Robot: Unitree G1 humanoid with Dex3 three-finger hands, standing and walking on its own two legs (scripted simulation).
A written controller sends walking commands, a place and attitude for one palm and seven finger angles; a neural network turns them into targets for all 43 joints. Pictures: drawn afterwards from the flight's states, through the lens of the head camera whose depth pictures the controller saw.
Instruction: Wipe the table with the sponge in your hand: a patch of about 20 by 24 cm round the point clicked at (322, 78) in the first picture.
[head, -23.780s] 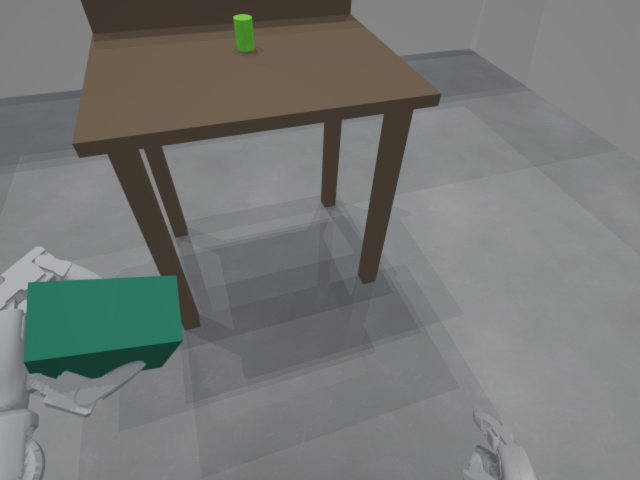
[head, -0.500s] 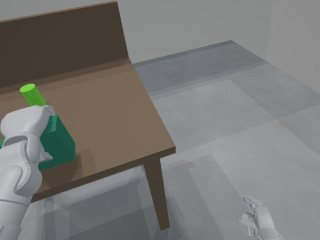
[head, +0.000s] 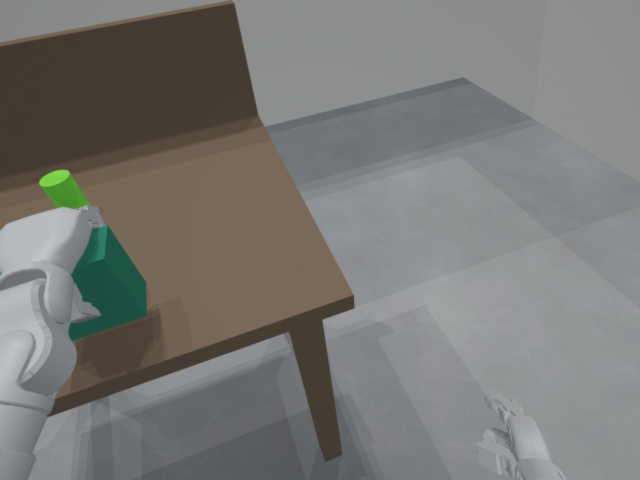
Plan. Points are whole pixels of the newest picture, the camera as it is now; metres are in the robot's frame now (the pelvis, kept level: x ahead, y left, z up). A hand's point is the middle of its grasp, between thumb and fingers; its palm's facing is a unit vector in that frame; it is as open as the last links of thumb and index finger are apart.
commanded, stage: move the sponge above the wiping area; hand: left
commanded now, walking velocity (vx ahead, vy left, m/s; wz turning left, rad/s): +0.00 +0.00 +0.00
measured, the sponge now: (87, 295) +0.27 +0.34 +0.11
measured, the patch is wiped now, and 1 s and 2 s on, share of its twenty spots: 0.00 0.00 0.00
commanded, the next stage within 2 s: none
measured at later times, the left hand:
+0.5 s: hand (78, 276) +0.27 +0.33 +0.15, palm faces +0.00 +0.00 -1.00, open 10.3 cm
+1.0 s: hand (80, 293) +0.25 +0.33 +0.14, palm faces -0.02 -0.02 -1.00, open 10.3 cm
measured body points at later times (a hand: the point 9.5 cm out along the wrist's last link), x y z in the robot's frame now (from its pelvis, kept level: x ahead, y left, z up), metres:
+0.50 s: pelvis -0.01 -0.01 +0.00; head -0.02 -0.05 +0.45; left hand +0.27 +0.33 +0.21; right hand +0.23 -0.22 -0.09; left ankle +0.02 +0.10 -0.74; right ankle -0.02 -0.11 -0.74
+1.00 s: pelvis -0.01 -0.01 +0.00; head -0.02 -0.05 +0.45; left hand +0.25 +0.32 +0.20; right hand +0.23 -0.22 -0.09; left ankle +0.02 +0.10 -0.74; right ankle -0.02 -0.11 -0.74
